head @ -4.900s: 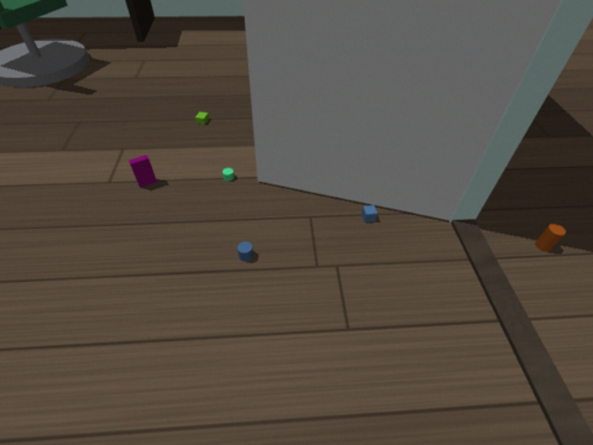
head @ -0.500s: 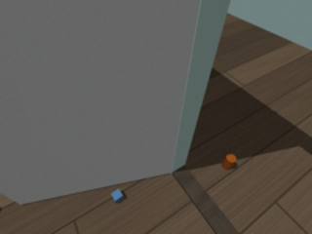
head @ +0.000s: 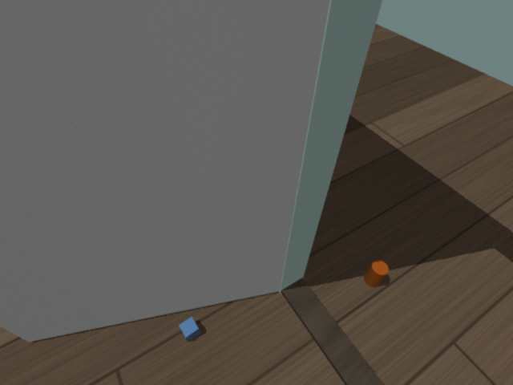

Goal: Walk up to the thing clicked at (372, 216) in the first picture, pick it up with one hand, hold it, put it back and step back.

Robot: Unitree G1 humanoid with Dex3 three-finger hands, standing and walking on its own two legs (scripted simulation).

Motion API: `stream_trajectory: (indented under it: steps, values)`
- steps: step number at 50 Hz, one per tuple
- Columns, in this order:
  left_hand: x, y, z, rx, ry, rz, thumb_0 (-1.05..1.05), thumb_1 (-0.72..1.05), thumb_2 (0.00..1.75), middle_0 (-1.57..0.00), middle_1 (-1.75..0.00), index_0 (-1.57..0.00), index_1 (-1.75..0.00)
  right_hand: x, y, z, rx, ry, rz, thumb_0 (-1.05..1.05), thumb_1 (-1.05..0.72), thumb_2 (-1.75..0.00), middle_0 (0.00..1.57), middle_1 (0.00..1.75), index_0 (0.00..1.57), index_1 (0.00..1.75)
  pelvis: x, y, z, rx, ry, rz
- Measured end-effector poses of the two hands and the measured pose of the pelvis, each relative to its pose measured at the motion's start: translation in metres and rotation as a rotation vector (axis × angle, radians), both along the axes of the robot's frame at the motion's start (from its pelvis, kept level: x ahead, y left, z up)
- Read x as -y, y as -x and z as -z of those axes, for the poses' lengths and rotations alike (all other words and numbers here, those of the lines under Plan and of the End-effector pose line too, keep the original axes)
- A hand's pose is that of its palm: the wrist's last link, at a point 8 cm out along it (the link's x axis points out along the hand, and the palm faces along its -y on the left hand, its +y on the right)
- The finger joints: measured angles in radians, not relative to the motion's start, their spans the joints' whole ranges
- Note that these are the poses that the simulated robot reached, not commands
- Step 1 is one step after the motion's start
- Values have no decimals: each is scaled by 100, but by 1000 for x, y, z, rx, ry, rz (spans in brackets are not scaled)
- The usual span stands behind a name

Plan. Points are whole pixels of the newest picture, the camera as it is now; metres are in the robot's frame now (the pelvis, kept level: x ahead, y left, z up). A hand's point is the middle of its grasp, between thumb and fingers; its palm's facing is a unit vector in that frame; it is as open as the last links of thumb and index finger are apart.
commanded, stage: stand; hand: left
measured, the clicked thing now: (189, 329) +0.45 +0.24 -0.75
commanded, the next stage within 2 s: none
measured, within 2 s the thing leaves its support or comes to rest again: neither
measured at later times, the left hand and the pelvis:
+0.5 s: hand out of the picture +0.09 +0.25 -0.15, palm faces -0.02 -0.94 -0.35, open 7.4 cm; pelvis +0.01 +0.00 +0.00, yaw +0 degrees
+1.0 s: hand out of the picture +0.08 +0.25 -0.16, palm faces -0.02 -0.94 -0.35, open 7.4 cm; pelvis +0.01 +0.00 +0.00, yaw +0 degrees
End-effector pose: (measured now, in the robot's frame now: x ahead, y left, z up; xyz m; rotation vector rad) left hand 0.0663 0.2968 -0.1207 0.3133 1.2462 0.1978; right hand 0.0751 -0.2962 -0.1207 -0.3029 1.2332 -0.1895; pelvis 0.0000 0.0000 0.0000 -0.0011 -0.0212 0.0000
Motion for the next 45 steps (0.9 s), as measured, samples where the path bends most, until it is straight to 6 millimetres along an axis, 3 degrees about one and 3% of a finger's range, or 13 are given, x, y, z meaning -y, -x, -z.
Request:
stream_trajectory:
  steps: [17, 45]
  values:
    - [4, -22, -4, 43, -3, 8, 0, 91, 89, -21, -30, -20, -30, 3, -11, -2, 23, 1, -1, 0, -90, -89, 20, 30, 20, 30, 4, -7, -1, 11, 0, 3]
    - [1, -9, -3, 13, -7, -1, 0, 91, 89, -21, -30, -20, -30, 2, 1, 0, -5, 3, -1, 0, -90, -89, 20, 30, 20, 30, 3, -6, -1, 13, -2, 5]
